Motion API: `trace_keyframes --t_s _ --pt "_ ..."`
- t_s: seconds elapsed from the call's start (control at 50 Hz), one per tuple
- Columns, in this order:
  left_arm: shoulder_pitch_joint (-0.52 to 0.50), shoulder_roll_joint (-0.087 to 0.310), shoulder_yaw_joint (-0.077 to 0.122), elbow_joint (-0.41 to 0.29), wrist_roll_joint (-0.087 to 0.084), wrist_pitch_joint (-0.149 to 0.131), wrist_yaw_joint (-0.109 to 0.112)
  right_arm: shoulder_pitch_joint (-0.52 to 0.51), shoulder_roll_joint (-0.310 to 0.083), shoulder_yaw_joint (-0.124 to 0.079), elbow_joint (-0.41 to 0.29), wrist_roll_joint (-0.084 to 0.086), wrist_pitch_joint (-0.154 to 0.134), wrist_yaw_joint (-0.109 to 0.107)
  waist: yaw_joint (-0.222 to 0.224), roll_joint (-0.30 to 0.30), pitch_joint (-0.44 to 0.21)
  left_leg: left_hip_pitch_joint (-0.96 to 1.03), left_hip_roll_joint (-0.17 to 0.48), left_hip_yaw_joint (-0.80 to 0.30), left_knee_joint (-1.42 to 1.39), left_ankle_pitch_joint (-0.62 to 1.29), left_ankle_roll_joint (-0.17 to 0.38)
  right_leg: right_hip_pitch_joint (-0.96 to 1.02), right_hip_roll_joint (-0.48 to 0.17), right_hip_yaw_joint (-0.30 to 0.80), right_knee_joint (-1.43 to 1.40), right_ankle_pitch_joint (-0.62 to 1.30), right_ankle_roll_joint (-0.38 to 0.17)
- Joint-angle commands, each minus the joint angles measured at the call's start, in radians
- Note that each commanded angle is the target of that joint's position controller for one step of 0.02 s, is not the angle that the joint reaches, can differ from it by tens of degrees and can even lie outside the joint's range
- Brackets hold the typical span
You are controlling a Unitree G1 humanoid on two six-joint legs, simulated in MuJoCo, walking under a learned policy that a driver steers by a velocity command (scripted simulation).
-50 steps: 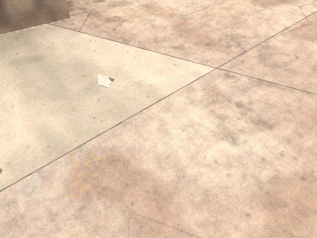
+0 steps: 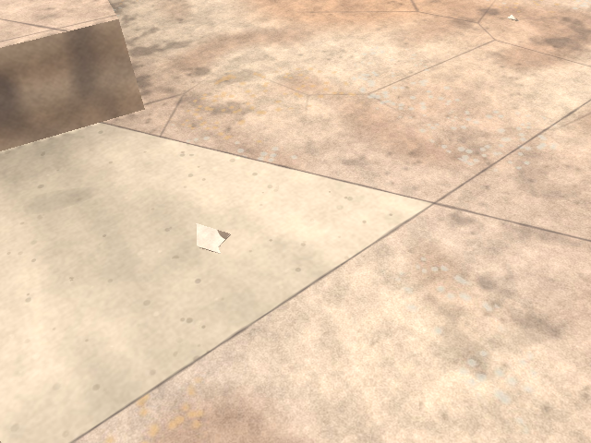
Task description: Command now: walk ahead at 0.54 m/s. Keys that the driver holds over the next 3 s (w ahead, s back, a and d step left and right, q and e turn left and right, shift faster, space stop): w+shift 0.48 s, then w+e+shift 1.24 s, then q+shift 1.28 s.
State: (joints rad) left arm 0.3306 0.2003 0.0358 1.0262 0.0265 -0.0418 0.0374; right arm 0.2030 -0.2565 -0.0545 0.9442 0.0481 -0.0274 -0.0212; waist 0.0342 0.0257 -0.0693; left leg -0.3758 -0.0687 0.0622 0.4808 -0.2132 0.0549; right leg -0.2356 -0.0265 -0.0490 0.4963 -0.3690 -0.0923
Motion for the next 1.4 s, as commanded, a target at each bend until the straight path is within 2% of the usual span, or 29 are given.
trace_keyframes --t_s 0.02,0.04,0.06,0.08,0.24,0.36,0.4,0.44,0.46,0.48,0.5,0.54,0.62,0.8,0.88,0.9,0.92,0.94,0.96,0.98,1.02,1.08,1.16,1.24,1.28,1.32,1.34,1.36,1.4 --pt "0.202 0.15 0.034 0.032 -0.025 -0.042 0.002 -0.206 -0.007 0.001 -0.162 0.002 -0.041 0.021 0.039 -0.318 0.175 -0.643 0.077 -0.13 0.404 -0.102 0.025 0.259 -0.384 0.61 -0.399 -0.459 -0.145" --pt "0.093 0.166 0.043 -0.008 -0.018 -0.067 0.002 -0.164 -0.04 -0.003 -0.15 -0.001 -0.057 0.025 -0.015 -0.273 0.208 -0.656 0.101 -0.179 0.478 -0.026 0.042 0.186 -0.403 0.655 -0.45 -0.496 -0.157" --pt "0.041 0.122 0.035 -0.023 -0.003 -0.052 -0.028 -0.144 -0.052 -0.007 -0.131 -0.108 -0.027 0.054 -0.044 -0.199 0.195 -0.547 0.085 -0.162 0.479 0.054 0.015 0.109 -0.314 0.534 -0.465 -0.448 -0.098" --pt "0.028 0.122 0.038 -0.035 -0.003 -0.053 -0.041 -0.131 -0.059 -0.015 -0.125 -0.12 -0.012 0.068 -0.049 -0.174 0.178 -0.485 0.076 -0.119 0.513 0.102 -0.011 0.078 -0.255 0.419 -0.456 -0.304 -0.067" --pt "0.223 0.14 0.051 -0.02 -0.009 -0.075 -0.04 -0.269 -0.037 -0.011 -0.181 -0.085 0.01 0.077 0.048 -0.15 0.157 -0.463 0.142 -0.007 0.391 0.17 -0.078 0.227 -0.222 0.25 -0.478 -0.091 -0.081" --pt "0.236 0.155 0.06 -0.009 0.002 -0.077 -0.034 -0.359 -0.046 -0.012 -0.243 -0.079 -0.007 0.089 0.08 -0.197 0.221 -0.318 0.141 0.038 0.139 0.063 -0.016 0.294 -0.261 0.159 -0.47 0.02 -0.082" --pt "0.214 0.168 0.063 0.001 0.002 -0.068 -0.034 -0.311 -0.05 -0.015 -0.247 -0.088 -0.012 0.087 0.045 -0.21 0.226 -0.182 0.112 0.074 0.077 -0.041 0.027 0.264 -0.274 0.121 -0.41 0.19 -0.087" --pt "0.142 0.182 0.064 -0.006 0.003 -0.063 -0.04 0.034 -0.087 -0.041 -0.145 -0.086 -0.027 0.064 -0.132 -0.131 0.072 0.254 0.033 0.103 0.036 -0.035 0.065 0.138 -0.215 0.01 -0.019 0.674 -0.069" --pt "0.11 0.169 0.058 -0.029 0.007 -0.061 -0.041 0.302 -0.162 -0.067 -0.068 -0.1 -0.044 0.045 -0.246 -0.001 -0.102 0.609 0.145 -0.044 0.043 -0.202 0.082 -0.104 -0.141 -0.032 0.352 0.533 -0.05" --pt "0.108 0.022 0.026 -0.104 -0.019 -0.078 -0.056 0.408 -0.31 -0.092 -0.045 -0.114 -0.055 0.037 -0.226 0.389 -0.19 0.817 0.426 -0.597 -0.193 -0.723 0.132 -0.485 0.046 0.007 0.719 -0.132 -0.017" --pt "0.041 0.083 0.041 -0.106 -0.029 -0.091 -0.052 0.303 -0.24 -0.073 -0.071 -0.111 -0.058 0.04 -0.198 0.235 -0.13 0.681 0.451 -0.79 -0.317 -0.748 0.105 -0.583 0.057 0.196 0.866 -0.075 -0.059" --pt "0.003 0.1 0.045 -0.107 -0.034 -0.091 -0.062 0.151 -0.115 -0.042 -0.084 -0.104 -0.066 0.047 -0.097 0.029 0.025 0.45 0.406 -0.481 -0.282 -0.473 0.059 -0.555 -0.065 0.157 0.85 0.136 -0.07" --pt "-0.014 0.034 0.035 -0.117 -0.004 -0.027 -0.095 0.141 -0.006 -0.004 -0.032 -0.073 -0.088 0.038 -0.018 0.065 0.139 0.277 0.302 -0.152 -0.35 -0.105 -0.028 -0.516 -0.098 0.132 0.811 0.262 -0.032" --pt "-0.328 0.045 -0.004 -0.271 -0.018 -0.013 -0.11 0.27 -0.051 0.017 0.033 -0.065 -0.102 -0.007 -0.01 0.013 0.233 0.354 0.224 0.236 -0.343 0.988 -0.113 -0.407 0.043 -0.168 0.318 0.449 -0.076" --pt "-0.018 0.172 0.034 -0.202 -0.013 0.017 -0.102 0.195 -0.18 -0.017 -0.005 -0.07 -0.077 -0.064 0.183 0.106 0.037 0.415 0.31 0.226 0.121 1.51 -0.109 -0.004 0.144 -0.189 0.255 0.341 -0.143" --pt "0.216 0.227 0.064 -0.134 -0.011 0.024 -0.09 0.102 -0.199 -0.027 -0.04 -0.081 -0.063 -0.061 0.291 0.098 -0.045 0.317 0.32 0.191 0.416 1.457 -0.093 0.211 0.127 -0.114 0.217 0.274 -0.192" --pt "0.335 0.256 0.092 -0.091 -0.03 0.022 -0.072 0.015 -0.196 -0.038 -0.062 -0.074 -0.047 -0.041 0.355 -0.028 -0.061 0.139 0.194 0.2 0.902 0.782 -0.071 0.387 0.064 -0.003 0.068 0.284 -0.266" --pt "0.211 0.258 0.094 -0.08 -0.046 0.026 -0.058 -0.056 -0.038 0.003 -0.124 -0.093 -0.064 -0.008 0.216 -0.245 0.063 -0.248 0.022 0.125 1.234 -0.254 -0.045 0.418 0.015 0.155 0.174 0.335 -0.276" --pt "0.093 0.292 0.084 -0.128 -0.022 0.021 -0.063 0.026 0.025 0.025 -0.228 -0.076 -0.084 0.0 0.05 -0.2 -0.022 -0.48 0.029 -0.071 1.317 -0.288 -0.062 0.498 -0.104 0.544 0.082 0.324 -0.413" --pt "0.081 0.255 0.083 -0.149 -0.007 0.021 -0.054 0.028 -0.017 0.034 -0.265 -0.085 -0.114 0.014 0.052 -0.127 -0.047 -0.548 0.059 -0.174 1.201 -0.252 -0.05 0.471 -0.221 0.812 -0.189 -0.071 -0.441" --pt "0.0 0.189 0.068 -0.162 0.003 0.007 -0.04 0.005 -0.085 0.02 -0.24 -0.107 -0.112 0.022 -0.044 0.086 0.143 -0.47 0.138 -0.166 1.001 -0.173 -0.059 0.168 -0.172 0.729 -0.33 -0.181 -0.33" --pt "-0.035 0.199 0.057 -0.191 -0.015 -0.045 -0.03 -0.044 -0.073 0.036 -0.27 -0.131 -0.048 0.025 -0.1 0.119 0.217 -0.293 0.209 -0.136 0.737 -0.113 -0.131 -0.168 -0.057 0.557 -0.357 -0.017 -0.296" --pt "0.033 0.24 0.079 -0.196 -0.02 -0.065 -0.047 -0.242 -0.039 0.058 -0.352 -0.087 -0.041 0.042 -0.004 0.021 0.199 -0.108 0.181 -0.068 0.299 0.208 -0.134 -0.201 0.057 0.397 -0.328 0.329 -0.217" --pt "0.09 0.262 0.095 -0.202 -0.028 -0.056 -0.058 -0.291 -0.069 0.053 -0.391 -0.069 -0.048 0.036 0.056 -0.074 0.122 -0.039 0.106 -0.064 0.078 0.269 -0.092 0.04 0.025 0.426 -0.219 0.566 -0.151" --pt "0.068 0.294 0.102 -0.216 -0.02 -0.054 -0.053 -0.168 -0.142 0.023 -0.364 -0.069 -0.057 0.021 -0.008 -0.085 0.022 0.123 0.054 -0.074 0.029 0.154 -0.074 0.133 0.019 0.441 -0.036 0.79 -0.105" --pt "-0.045 0.29 0.097 -0.253 -0.016 -0.066 -0.06 0.237 -0.246 -0.026 -0.279 -0.081 -0.068 -0.012 -0.243 -0.062 -0.19 0.59 0.147 -0.13 0.084 -0.024 -0.045 -0.066 0.082 0.382 0.445 0.706 -0.062" --pt "-0.066 0.11 0.05 -0.309 -0.026 -0.076 -0.054 0.402 -0.321 -0.047 -0.247 -0.124 -0.069 -0.025 -0.258 0.193 -0.295 0.828 0.434 -0.472 0.004 -0.41 -0.025 -0.341 0.168 0.287 0.789 -0.051 -0.057" --pt "0.045 0.104 0.028 -0.367 -0.069 -0.068 -0.051 0.25 -0.352 -0.057 -0.267 -0.129 -0.065 -0.007 -0.104 0.45 -0.354 0.811 0.577 -1.005 -0.237 -0.575 0.059 -0.53 0.161 0.211 0.944 -0.114 -0.049" --pt "-0.075 0.194 0.039 -0.329 -0.015 -0.029 -0.054 0.069 -0.154 -0.025 -0.301 -0.11 -0.05 0.006 -0.101 0.081 -0.068 0.527 0.461 -0.652 -0.23 -0.528 0.053 -0.572 0.027 0.142 0.924 0.072 -0.037"
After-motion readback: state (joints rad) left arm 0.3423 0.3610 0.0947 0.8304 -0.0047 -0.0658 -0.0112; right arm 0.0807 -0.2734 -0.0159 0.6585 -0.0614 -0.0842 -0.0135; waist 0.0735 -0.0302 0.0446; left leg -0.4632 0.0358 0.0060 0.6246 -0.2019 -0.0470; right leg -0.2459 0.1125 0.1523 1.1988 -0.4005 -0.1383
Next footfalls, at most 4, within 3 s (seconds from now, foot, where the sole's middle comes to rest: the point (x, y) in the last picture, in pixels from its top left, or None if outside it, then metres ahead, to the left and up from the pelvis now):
0.44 left None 0.30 0.19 -0.77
0.92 right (299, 390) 0.70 0.09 -0.77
1.32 left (298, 251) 1.15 0.11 -0.77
1.78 right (445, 223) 1.26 -0.35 -0.77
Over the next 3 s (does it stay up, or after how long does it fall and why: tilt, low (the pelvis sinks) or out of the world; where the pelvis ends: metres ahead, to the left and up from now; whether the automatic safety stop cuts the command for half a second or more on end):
stays up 1.38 -0.53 0.00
